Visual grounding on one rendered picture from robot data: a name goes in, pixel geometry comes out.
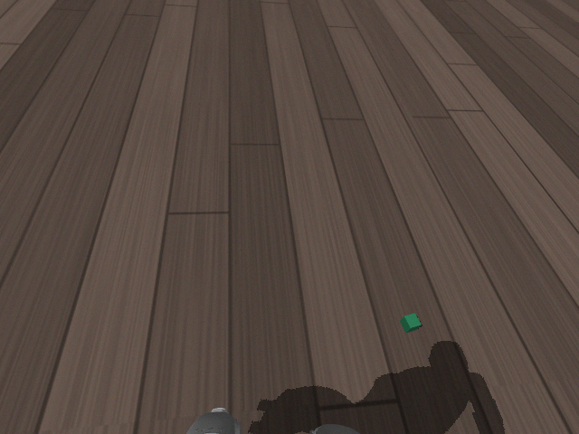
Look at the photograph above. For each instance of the cube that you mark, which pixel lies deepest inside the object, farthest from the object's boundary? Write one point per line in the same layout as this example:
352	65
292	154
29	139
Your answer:
410	323

